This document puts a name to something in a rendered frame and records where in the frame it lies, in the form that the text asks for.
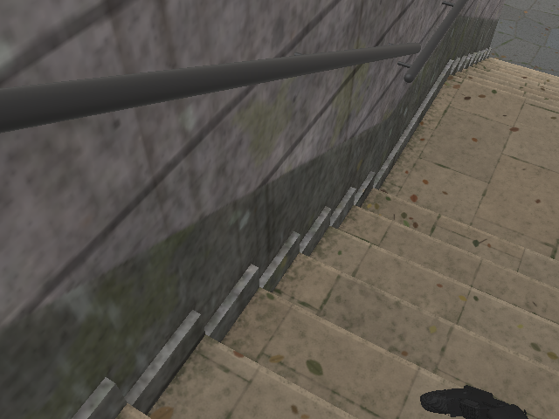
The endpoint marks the robot right hand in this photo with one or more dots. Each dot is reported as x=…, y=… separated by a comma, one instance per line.
x=471, y=403

